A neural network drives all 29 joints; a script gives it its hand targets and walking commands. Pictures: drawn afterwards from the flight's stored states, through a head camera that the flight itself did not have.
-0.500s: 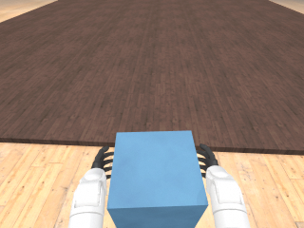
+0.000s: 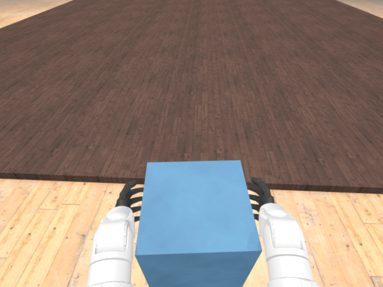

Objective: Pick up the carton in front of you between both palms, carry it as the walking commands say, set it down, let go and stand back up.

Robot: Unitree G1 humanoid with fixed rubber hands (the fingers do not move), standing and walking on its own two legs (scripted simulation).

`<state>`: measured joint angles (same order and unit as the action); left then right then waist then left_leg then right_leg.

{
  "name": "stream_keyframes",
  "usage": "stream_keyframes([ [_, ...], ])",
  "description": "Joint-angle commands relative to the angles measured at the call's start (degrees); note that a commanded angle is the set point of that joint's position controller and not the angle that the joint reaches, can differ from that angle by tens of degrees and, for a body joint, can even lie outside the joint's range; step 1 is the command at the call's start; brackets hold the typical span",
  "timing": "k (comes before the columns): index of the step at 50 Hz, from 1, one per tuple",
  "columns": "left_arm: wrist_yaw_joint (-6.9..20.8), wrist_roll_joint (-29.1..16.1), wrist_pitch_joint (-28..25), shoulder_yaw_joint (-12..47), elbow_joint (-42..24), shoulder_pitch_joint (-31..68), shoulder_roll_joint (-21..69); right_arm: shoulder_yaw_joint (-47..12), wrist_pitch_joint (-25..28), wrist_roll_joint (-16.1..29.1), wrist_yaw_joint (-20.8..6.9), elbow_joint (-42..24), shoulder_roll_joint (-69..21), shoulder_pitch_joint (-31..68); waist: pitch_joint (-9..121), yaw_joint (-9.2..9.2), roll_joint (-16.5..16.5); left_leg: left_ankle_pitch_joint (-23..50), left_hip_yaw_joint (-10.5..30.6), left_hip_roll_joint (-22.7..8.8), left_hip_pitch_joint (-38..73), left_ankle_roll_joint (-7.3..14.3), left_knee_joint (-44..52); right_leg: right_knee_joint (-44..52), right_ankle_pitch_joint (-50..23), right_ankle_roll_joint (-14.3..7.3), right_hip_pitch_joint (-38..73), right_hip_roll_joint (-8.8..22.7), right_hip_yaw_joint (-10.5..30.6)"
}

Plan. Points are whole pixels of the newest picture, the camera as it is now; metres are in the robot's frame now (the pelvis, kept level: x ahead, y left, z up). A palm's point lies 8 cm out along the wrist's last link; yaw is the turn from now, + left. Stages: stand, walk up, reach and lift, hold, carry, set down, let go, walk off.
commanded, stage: hold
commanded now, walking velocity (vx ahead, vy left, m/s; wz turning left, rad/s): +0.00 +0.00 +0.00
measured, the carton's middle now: (195, 229) +0.29 +0.00 -0.02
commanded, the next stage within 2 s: carry in 0.12 s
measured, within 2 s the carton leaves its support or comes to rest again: neither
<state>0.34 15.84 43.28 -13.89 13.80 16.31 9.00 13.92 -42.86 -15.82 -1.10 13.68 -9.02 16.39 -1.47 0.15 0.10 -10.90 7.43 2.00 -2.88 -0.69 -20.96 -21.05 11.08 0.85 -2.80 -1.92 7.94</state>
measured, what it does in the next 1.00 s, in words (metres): walks ahead: left foot, then right foot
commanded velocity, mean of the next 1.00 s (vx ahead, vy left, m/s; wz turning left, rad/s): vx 0.46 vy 0.00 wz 0.00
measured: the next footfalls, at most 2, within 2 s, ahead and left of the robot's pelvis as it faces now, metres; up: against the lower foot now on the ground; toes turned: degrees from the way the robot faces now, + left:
left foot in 0.62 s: +0.18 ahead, +0.09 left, +0.00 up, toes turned +8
right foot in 0.96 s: +0.53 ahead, -0.12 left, +0.00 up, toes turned -10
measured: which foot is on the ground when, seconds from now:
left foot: down 0.00-0.50, up 0.52-0.60, down 0.62-1.00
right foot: down 0.00-0.64, up 0.66-0.94, down 0.96-1.00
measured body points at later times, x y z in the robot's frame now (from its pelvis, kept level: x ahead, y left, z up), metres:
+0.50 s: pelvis +0.10 -0.01 -0.03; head +0.06 -0.01 +0.42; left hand +0.39 +0.14 +0.07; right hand +0.39 -0.17 +0.07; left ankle +0.02 +0.13 -0.74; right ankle +0.01 -0.14 -0.75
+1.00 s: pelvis +0.38 -0.03 -0.04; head +0.36 -0.04 +0.41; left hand +0.62 +0.12 +0.07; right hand +0.62 -0.19 +0.07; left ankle +0.15 +0.08 -0.72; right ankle +0.49 -0.11 -0.75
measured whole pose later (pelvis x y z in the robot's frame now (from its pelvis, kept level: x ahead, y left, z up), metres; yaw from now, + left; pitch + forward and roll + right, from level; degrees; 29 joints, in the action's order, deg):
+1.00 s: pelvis +0.38 -0.03 -0.04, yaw +1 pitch +3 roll -2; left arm -10.7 -0.9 64.6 -2.0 -33.5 -4.1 7.7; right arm 2.8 -65.5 1.7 10.4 -35.7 -7.8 -4.9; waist 7.2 1.0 -2.7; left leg -30.2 -7.1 -7.0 1.1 -1.7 -37.0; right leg -35.2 7.4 -4.8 -29.4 1.3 -14.6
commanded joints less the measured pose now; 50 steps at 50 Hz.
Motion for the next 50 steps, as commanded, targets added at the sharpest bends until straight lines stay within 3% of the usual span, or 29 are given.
stream_keyframes([
  [1, 13.15, -14.95, -1.71, 32.14, -1.95, 29.02, 51.77, -31.61, 1.33, 14.32, -12.73, -0.98, -51.61, 27.97, 12.77, 0.01, -0.12, 6.39, -3.95, 3.53, 2.47, -0.32, 3.38, 3.51, -6.41, 0.18, 1.56, -3.72, -4.16],
  [5, 13.06, -15.03, -1.62, 32.25, -2.51, 28.15, 51.65, -31.75, 1.26, 14.46, -12.67, -1.51, -51.49, 27.14, 13.03, -0.03, -0.16, 7.77, -3.91, 3.57, 2.81, -0.4, 3.41, 3.52, -7.77, 0.23, 2.01, -3.8, -4.07],
  [6, 13.0, -16.09, -1.35, 33.04, -3.6, 28.95, 51.53, -32.4, 0.99, 15.29, -12.51, -2.47, -51.45, 28.0, 14.3, -0.54, -0.72, 0.77, -2.42, -6.28, -3.84, 0.9, -1.8, -2.19, -0.49, -0.85, -4.22, 6.42, -2.27],
  [8, 12.68, -16.65, -1.02, 33.97, -5.5, 29.15, 51.15, -33.49, 0.55, 16.0, -12.09, -4.75, -51.2, 27.81, 14.43, -0.4, -0.62, -22.3, -0.02, -5.72, -8.66, 1.54, 0.62, 0.03, 21.83, -1.61, -8.8, 5.29, -0.03],
  [9, 12.41, -17.36, -0.75, 35.19, -6.87, 29.96, 51.5, -34.7, 0.25, 16.75, -11.79, -6.19, -51.26, 28.11, 12.86, -0.22, -0.4, -28.35, -0.04, -5.53, -10.99, 1.77, 0.44, 0.29, 28.0, -1.94, -11.26, 5.05, 0.21],
  [13, 10.9, -20.6, 1.51, 41.04, -14.23, 29.0, 52.37, -40.65, -1.94, 20.11, -10.16, -13.96, -51.59, 28.34, 17.03, -0.07, 0.0, -19.92, -1.82, -6.68, -11.02, 1.97, -3.7, -3.1, 19.56, -2.42, -12.27, 6.41, -2.08],
  [18, 8.26, -23.73, 7.83, 45.66, -23.79, 26.36, 49.64, -45.04, -8.19, 22.41, -7.25, -22.64, -50.04, 24.15, 15.33, 0.27, -3.38, -22.5, 2.17, -10.66, -11.59, 4.34, -2.02, -8.78, 19.55, -2.46, -18.23, 7.1, -5.12],
  [21, 5.68, -24.61, 11.66, 46.23, -28.53, 21.52, 47.71, -45.2, -11.98, 22.8, -4.37, -27.58, -47.49, 18.47, 17.08, 0.25, -7.08, -0.6, 0.76, -11.76, -5.68, 5.86, -6.96, -13.38, 8.07, -1.35, -19.42, 4.41, -11.22],
  [22, 4.58, -24.62, 12.87, 45.82, -29.67, 19.19, 46.76, -45.22, -13.3, 22.96, -3.28, -29.06, -46.47, 16.27, 17.89, 0.19, -5.86, 8.42, -1.77, -10.97, -5.56, 5.64, -12.0, -12.69, 5.53, -1.46, -17.67, 4.18, -11.3],
  [23, 3.38, -24.7, 14.08, 45.18, -30.61, 16.54, 45.81, -45.22, -14.67, 23.26, -2.24, -30.57, -45.51, 14.32, 18.89, 0.04, -1.81, 13.78, -5.42, -9.52, -9.15, 4.41, -18.49, -11.81, 0.14, -2.54, -12.6, 5.16, -9.07],
  [24, 2.06, -24.54, 15.29, 44.42, -31.69, 13.22, 44.6, -45.48, -16.06, 23.84, -1.25, -32.67, -44.43, 13.1, 20.53, -0.64, 5.58, 15.9, -10.71, -6.86, -19.02, 1.94, -27.43, -9.7, -9.44, -5.2, -1.92, 8.25, -2.94],
  [25, 0.83, -24.11, 16.39, 43.69, -33.12, 10.64, 44.02, -46.06, -17.44, 24.91, -0.43, -35.79, -44.03, 13.88, 20.06, -1.8, 15.73, 3.34, -15.39, -3.73, -34.37, -0.66, -34.94, -5.27, -25.3, -8.76, 9.89, 14.92, 7.66],
  [26, -0.38, -23.85, 17.25, 43.69, -36.68, 10.18, 44.72, -47.0, -18.51, 25.9, 0.3, -38.84, -44.33, 13.98, 16.12, -1.99, 19.26, -21.04, -16.16, -1.8, -46.49, -1.38, -33.36, -2.25, -36.66, -12.33, 16.19, 19.66, 15.29],
  [27, -1.43, -23.89, 18.35, 43.02, -37.75, 9.31, 45.32, -46.96, -19.23, 26.82, 1.06, -40.82, -44.35, 14.67, 12.25, -2.97, 12.44, -29.06, -14.74, -2.97, -49.85, -0.84, -27.66, -1.98, -39.61, -13.27, 16.98, 21.1, 16.31],
  [28, -2.32, -24.19, 19.01, 42.97, -40.33, 8.55, 45.28, -46.32, -19.7, 27.31, 1.86, -41.47, -44.39, 12.0, 12.72, -2.64, 6.27, -27.92, -15.44, -2.83, -44.29, -0.54, -21.36, -1.46, -39.24, -11.69, 14.5, 20.2, 12.81],
  [29, -3.22, -24.95, 19.29, 43.68, -43.33, 9.0, 45.53, -45.88, -20.05, 27.8, 2.61, -43.06, -45.12, 9.68, 13.74, -2.11, 8.17, -19.58, -16.32, -2.44, -38.55, -0.12, -14.02, -3.36, -39.92, -9.95, 13.26, 19.22, 9.0],
  [30, -3.91, -25.81, 19.39, 43.98, -45.95, 8.05, 45.38, -45.64, -20.2, 28.1, 3.42, -44.76, -45.77, 6.98, 17.58, -0.61, 9.83, -7.9, -18.28, -0.36, -23.83, 1.03, -5.02, -7.07, -39.45, -6.55, 6.18, 16.02, 0.83],
  [31, -4.46, -26.49, 19.46, 44.05, -47.69, 5.22, 44.68, -44.17, -20.22, 27.64, 4.34, -45.68, -46.1, 4.52, 24.15, 0.28, 8.54, 0.82, -19.22, -0.15, -1.61, 1.57, -0.81, -14.39, -32.42, -3.1, -4.72, 12.65, -7.95],
  [32, -4.7, -27.46, 19.77, 44.59, -52.46, 7.89, 42.65, -42.16, -19.82, 25.4, 5.55, -45.46, -45.36, 0.66, 25.69, 2.48, -2.51, -7.89, -1.09, -10.49, 11.89, 4.9, 5.7, -31.28, -18.7, -0.02, -19.69, 7.83, -14.41],
  [33, -4.77, -28.68, 20.35, 46.11, -54.14, 10.38, 41.44, -39.81, -19.4, 23.0, 6.83, -44.33, -44.35, 0.64, 24.01, 0.81, -20.18, 22.16, 20.61, -24.77, 23.22, 12.01, 4.86, -42.6, 12.96, 1.49, -39.05, 1.6, -16.18],
  [34, -4.89, -29.47, 20.39, 47.26, -53.5, 9.82, 41.01, -39.98, -19.62, 22.52, 7.69, -47.06, -42.88, -0.07, 22.38, 1.12, -12.73, 33.49, 17.27, -25.3, 24.22, 14.59, 0.65, -47.86, 17.85, -0.45, -43.29, 4.78, -11.04],
  [35, -5.17, -29.45, 20.41, 46.46, -52.38, 7.39, 40.82, -40.13, -19.83, 22.94, 8.39, -48.52, -41.78, -0.11, 21.44, 1.38, -7.65, 34.19, 13.02, -24.12, 23.35, 14.01, 0.05, -48.9, 16.45, -1.11, -45.48, 6.26, -9.88],
  [36, -5.73, -28.99, 20.39, 45.34, -51.22, 5.22, 40.32, -40.31, -19.91, 23.43, 9.0, -50.02, -40.81, 0.56, 20.18, 1.46, -3.57, 28.46, 10.28, -23.29, 22.34, 12.25, 1.75, -45.51, 14.65, -1.22, -46.85, 7.29, -9.49],
  [38, -7.49, -26.89, 20.12, 42.64, -48.99, 0.37, 38.73, -41.05, -20.1, 24.19, 9.79, -51.34, -38.4, 0.13, 16.39, 1.49, -3.45, 25.74, 3.1, -20.35, 19.05, 9.33, 5.1, -36.0, 12.89, -1.03, -46.57, 7.29, -11.91],
  [44, -11.46, -21.76, 19.47, 38.6, -49.72, -5.99, 32.95, -42.92, -20.4, 27.21, 9.92, -52.82, -32.0, -2.83, 10.87, 0.53, -10.21, 23.6, -11.34, -15.29, 0.81, 5.85, 8.71, -12.55, -3.28, -1.52, -26.08, 2.98, -21.02],
  [46, -11.35, -23.35, 19.61, 39.53, -52.97, -3.9, 32.12, -43.46, -20.67, 28.13, 9.76, -55.39, -31.15, -1.63, 12.01, -0.21, -11.02, 30.48, -15.3, -15.4, -3.29, 4.53, 2.75, -11.29, -6.87, -2.53, -14.34, 1.48, -23.24],
  [48, -11.16, -24.92, 20.32, 40.32, -54.57, -3.06, 30.45, -43.66, -21.4, 28.39, 9.98, -57.02, -29.07, -0.9, 16.69, -1.58, -7.87, 30.27, -20.14, -11.81, -8.05, 2.36, -12.84, -9.35, -0.66, -2.81, 1.24, -0.58, -25.54],
  [49, -11.1, -25.37, 20.9, 40.27, -55.43, -2.54, 29.26, -43.29, -21.95, 28.24, 10.27, -57.78, -27.04, -0.07, 18.69, -3.02, -2.8, 20.84, -19.92, -9.3, -15.42, 1.31, -25.91, -6.6, 8.3, -3.96, 8.26, 6.51, -14.45],
  [50, -11.16, -25.87, 21.42, 40.21, -55.65, -1.1, 27.16, -43.31, -22.7, 28.61, 10.4, -59.09, -25.84, 0.66, 21.53, -2.55, 12.93, 1.42, -17.46, -2.58, -28.92, -0.93, -44.63, 4.73, 22.61, -11.97, 14.23, 23.02, 18.19],
])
